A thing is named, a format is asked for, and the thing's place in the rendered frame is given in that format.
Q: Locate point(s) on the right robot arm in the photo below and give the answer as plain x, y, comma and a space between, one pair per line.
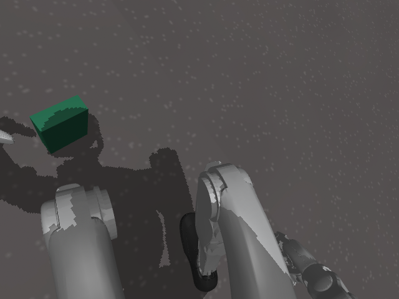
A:
322, 283

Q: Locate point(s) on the carton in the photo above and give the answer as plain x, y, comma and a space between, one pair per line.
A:
61, 124

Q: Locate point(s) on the left robot hand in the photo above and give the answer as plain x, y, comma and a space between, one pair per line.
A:
6, 138

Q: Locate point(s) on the right robot foot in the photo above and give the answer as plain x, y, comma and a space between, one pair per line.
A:
189, 239

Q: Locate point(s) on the right robot hand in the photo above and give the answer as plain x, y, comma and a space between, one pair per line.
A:
295, 255

